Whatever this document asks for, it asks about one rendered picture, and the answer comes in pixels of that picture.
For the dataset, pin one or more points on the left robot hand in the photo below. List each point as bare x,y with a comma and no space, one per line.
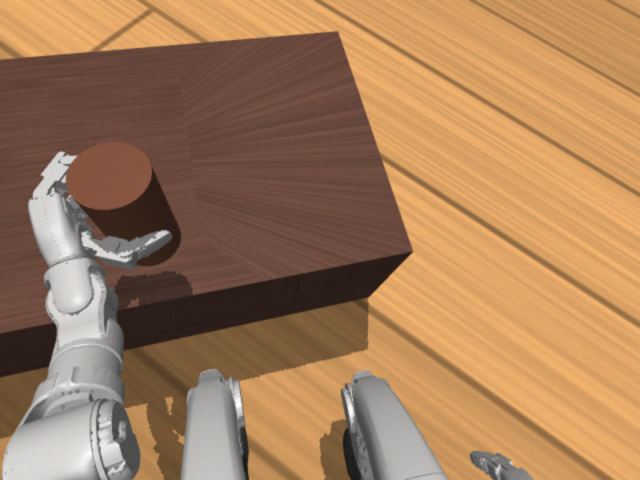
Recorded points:
62,233

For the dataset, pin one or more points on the right robot hand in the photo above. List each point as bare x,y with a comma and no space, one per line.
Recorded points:
498,466

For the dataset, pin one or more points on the left robot arm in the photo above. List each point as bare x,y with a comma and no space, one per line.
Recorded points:
77,427

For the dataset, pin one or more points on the right robot foot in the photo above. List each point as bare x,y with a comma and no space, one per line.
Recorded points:
352,468

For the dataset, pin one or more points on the can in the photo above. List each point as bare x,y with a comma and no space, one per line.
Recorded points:
116,186

